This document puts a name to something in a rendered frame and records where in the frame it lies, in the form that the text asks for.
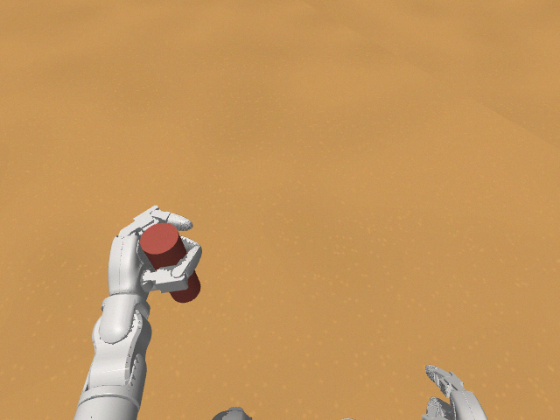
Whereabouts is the left robot hand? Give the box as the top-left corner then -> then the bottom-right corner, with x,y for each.
108,206 -> 202,300

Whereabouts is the left robot arm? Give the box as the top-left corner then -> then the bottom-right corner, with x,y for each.
73,293 -> 151,420

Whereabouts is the can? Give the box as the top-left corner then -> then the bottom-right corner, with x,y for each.
140,223 -> 200,303

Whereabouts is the right robot hand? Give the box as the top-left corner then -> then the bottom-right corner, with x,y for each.
422,365 -> 488,420

